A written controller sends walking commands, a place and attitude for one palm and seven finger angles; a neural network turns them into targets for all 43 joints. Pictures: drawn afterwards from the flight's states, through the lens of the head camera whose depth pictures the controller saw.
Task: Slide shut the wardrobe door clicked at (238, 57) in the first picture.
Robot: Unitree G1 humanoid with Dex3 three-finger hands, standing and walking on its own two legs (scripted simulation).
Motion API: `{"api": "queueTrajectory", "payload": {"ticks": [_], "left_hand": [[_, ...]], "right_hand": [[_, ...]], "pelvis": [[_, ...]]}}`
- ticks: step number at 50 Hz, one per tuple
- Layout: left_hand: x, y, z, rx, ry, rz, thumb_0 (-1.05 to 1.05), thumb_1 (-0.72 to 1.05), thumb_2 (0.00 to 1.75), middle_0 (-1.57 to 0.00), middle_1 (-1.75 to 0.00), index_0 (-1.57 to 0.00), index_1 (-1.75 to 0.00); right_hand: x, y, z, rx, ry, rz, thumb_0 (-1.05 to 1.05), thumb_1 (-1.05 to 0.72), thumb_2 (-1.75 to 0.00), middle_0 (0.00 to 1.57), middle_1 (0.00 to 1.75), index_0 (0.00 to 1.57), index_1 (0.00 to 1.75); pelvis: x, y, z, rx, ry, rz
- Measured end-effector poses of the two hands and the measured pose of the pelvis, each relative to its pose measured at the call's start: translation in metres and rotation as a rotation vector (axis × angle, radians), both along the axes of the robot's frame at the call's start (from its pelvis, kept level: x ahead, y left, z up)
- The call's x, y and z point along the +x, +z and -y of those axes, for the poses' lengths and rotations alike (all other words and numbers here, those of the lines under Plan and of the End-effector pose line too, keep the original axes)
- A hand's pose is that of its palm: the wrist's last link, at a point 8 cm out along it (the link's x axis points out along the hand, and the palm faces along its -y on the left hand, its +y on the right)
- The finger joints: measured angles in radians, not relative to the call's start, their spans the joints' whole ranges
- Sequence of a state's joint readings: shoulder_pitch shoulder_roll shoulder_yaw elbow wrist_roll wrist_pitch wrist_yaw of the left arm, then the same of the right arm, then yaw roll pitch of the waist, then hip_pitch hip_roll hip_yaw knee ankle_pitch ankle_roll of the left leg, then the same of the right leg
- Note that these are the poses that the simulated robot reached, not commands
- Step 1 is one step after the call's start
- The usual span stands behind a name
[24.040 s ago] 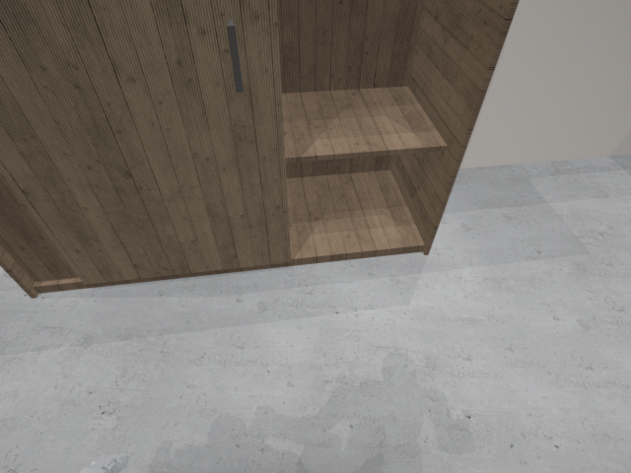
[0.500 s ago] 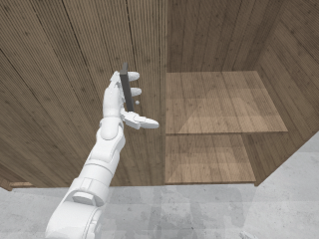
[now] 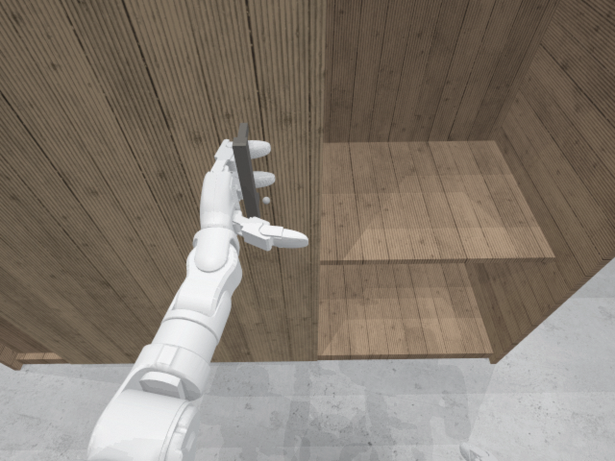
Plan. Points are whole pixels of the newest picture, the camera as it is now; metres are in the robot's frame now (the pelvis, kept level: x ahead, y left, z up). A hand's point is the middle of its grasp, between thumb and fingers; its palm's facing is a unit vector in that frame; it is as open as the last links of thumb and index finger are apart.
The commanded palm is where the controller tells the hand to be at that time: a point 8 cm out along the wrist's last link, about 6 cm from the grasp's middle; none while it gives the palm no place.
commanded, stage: grip the handle and tug to test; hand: left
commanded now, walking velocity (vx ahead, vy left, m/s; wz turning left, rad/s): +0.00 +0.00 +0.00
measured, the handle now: (249, 176) +0.47 +0.10 +0.11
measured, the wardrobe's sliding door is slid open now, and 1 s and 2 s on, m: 0.57 0.57 0.57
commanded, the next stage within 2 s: tug the door sideways, standing still in 1.30 s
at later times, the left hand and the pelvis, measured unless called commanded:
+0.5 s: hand (265, 198) +0.42 +0.07 +0.12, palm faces +0.03 -1.00 -0.01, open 6.7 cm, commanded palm +0.40 +0.11 +0.11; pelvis +0.00 +0.00 +0.00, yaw +0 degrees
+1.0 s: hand (265, 198) +0.42 +0.07 +0.12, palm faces +0.03 -1.00 -0.01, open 5.2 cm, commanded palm +0.39 +0.11 +0.11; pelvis +0.01 +0.00 +0.00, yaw +0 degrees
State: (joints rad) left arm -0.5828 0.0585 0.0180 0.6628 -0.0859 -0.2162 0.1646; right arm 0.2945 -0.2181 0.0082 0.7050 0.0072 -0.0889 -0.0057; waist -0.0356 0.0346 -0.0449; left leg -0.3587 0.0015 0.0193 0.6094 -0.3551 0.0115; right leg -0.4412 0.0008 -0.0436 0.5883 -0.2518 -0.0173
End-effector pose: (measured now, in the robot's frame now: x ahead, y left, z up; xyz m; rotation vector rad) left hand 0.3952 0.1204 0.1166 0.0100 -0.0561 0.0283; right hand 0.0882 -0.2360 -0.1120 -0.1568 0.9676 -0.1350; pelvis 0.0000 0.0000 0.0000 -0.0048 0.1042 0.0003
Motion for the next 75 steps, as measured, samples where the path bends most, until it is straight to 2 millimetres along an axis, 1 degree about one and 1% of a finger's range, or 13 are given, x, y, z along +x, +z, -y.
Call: {"api": "queueTrajectory", "payload": {"ticks": [4,8,27,32,51,60,66,75], "left_hand": [[0.001,0.0,0.0,-0.002,-0.001,0.002,-0.01,-0.36,0.36,-0.32,-1.22,-0.29,-1.22],[0.002,0.0,-0.001,0.002,-0.002,0.0,-0.01,-0.21,0.43,-0.34,-1.25,-0.31,-1.24],[0.003,0.0,-0.002,-0.002,0.001,-0.004,0.01,0.64,0.79,-0.42,-1.37,-0.37,-1.36],[0.004,0.0,-0.003,-0.004,-0.002,-0.002,0.01,0.79,0.85,-0.44,-1.39,-0.4,-1.38],[0.004,0.0,-0.002,-0.002,0.004,-0.005,0.01,0.8,0.84,-0.43,-1.4,-0.39,-1.4],[0.003,0.0,-0.002,-0.006,-0.003,-0.008,0.01,0.81,0.83,-0.42,-1.4,-0.37,-1.4],[0.002,0.0,-0.003,-0.02,-0.013,-0.01,0.02,0.81,0.82,-0.39,-1.4,-0.37,-1.4],[0.001,0.0,-0.004,-0.018,-0.022,-0.011,0.02,0.8,0.82,-0.39,-1.4,-0.37,-1.4]], "right_hand": [[0.002,0.001,0.0,-0.003,0.0,0.004,0.01,-0.91,-0.9,0.2,0.3,0.2,0.3],[0.003,0.001,0.0,-0.004,0.001,0.002,0.01,-0.91,-0.9,0.2,0.3,0.2,0.3],[0.0,-0.001,-0.005,0.008,-0.009,-0.016,0.01,-0.91,-0.9,0.2,0.3,0.2,0.3],[0.002,0.0,-0.004,0.003,-0.008,-0.016,0.01,-0.91,-0.9,0.2,0.3,0.2,0.3],[0.011,0.0,-0.007,0.01,0.009,-0.006,0.01,-0.91,-0.9,0.2,0.3,0.2,0.3],[0.017,0.002,-0.007,0.015,0.002,0.003,0.01,-0.91,-0.9,0.2,0.3,0.2,0.3],[0.027,0.007,-0.006,0.018,-0.011,0.021,0.01,-0.91,-0.9,0.2,0.3,0.2,0.3],[0.051,0.012,-0.006,0.007,0.001,0.045,0.01,-0.91,-0.9,0.2,0.3,0.2,0.3]], "pelvis": [[0.0,0.0,-0.001,-0.001,0.0,-0.002],[0.0,0.0,-0.001,-0.001,0.0,-0.004],[0.005,0.0,-0.004,-0.003,-0.007,-0.005],[0.006,0.001,-0.004,-0.003,-0.005,-0.006],[0.008,0.0,-0.003,-0.004,0.001,-0.008],[0.014,0.001,-0.003,-0.004,-0.006,-0.009],[0.023,0.002,-0.003,-0.006,-0.018,-0.008],[0.033,0.003,-0.004,-0.013,-0.01,-0.003]]}}
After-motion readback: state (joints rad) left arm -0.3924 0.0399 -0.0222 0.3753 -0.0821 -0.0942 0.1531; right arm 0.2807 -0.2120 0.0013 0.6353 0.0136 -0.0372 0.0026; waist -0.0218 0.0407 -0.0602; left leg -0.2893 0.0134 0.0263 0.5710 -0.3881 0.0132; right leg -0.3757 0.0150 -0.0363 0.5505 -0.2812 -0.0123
